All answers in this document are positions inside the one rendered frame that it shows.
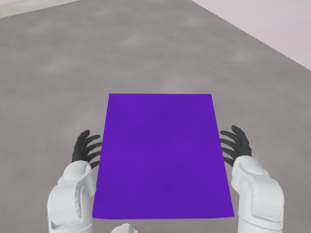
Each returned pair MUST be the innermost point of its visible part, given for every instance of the robot right hand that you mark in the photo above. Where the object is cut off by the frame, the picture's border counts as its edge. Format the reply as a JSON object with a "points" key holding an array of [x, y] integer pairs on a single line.
{"points": [[241, 146]]}

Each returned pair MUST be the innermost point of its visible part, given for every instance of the robot left hand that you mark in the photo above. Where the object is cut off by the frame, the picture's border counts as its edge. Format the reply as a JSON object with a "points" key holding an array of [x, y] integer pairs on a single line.
{"points": [[81, 150]]}

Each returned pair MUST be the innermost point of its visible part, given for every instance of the carton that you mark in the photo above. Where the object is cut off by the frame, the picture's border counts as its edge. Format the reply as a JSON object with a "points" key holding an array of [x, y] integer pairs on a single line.
{"points": [[161, 158]]}

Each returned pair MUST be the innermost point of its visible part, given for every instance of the right robot forearm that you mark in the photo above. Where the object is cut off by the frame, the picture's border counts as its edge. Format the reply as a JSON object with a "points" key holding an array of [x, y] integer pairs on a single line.
{"points": [[261, 199]]}

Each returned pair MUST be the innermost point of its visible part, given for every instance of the left robot forearm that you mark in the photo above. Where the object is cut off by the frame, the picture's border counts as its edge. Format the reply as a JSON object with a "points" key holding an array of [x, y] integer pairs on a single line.
{"points": [[69, 206]]}

